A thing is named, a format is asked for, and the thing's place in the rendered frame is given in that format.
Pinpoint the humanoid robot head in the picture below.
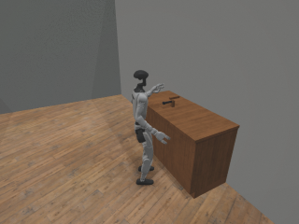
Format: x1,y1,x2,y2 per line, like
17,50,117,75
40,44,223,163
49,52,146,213
134,70,149,93

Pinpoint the robot left hand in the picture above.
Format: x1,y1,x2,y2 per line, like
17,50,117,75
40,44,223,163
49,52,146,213
150,83,164,93

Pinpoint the robot right hand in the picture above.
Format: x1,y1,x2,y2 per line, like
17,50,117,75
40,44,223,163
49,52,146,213
155,132,171,145

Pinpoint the robot left forearm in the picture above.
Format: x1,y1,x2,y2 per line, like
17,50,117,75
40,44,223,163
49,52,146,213
146,91,152,97

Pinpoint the robot right forearm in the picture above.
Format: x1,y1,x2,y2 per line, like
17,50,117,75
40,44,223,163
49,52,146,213
137,117,158,136

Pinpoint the robot right shin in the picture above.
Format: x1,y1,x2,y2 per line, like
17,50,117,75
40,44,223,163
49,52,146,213
140,158,153,182

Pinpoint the counter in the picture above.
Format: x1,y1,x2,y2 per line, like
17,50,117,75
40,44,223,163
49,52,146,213
144,91,240,199

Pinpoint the robot right upper arm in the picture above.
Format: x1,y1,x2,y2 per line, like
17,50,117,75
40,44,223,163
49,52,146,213
135,93,147,122

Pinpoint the tap lever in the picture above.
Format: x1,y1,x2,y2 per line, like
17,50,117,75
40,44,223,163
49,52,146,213
162,101,172,105

